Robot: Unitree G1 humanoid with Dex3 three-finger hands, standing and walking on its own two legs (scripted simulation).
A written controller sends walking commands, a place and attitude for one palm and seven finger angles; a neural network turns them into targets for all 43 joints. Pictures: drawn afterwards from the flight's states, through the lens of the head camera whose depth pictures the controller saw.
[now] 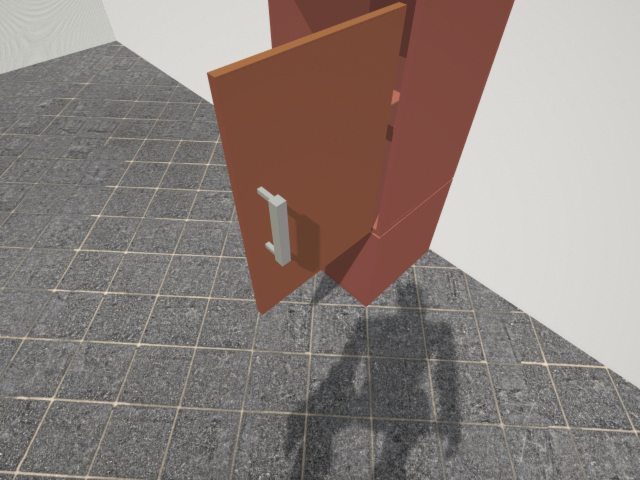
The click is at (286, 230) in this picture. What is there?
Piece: cupboard door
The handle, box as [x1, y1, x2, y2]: [257, 186, 290, 266]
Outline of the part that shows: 261,186 257,189 257,192 268,201 273,237 273,243 271,244 267,242 265,245 275,255 275,259 282,266 290,260 286,201 279,195 273,196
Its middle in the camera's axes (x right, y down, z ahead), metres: -0.09 -0.02 +0.72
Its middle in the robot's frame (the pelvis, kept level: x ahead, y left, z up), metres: +0.54 +0.12 -0.05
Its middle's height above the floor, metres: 0.73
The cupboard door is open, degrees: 90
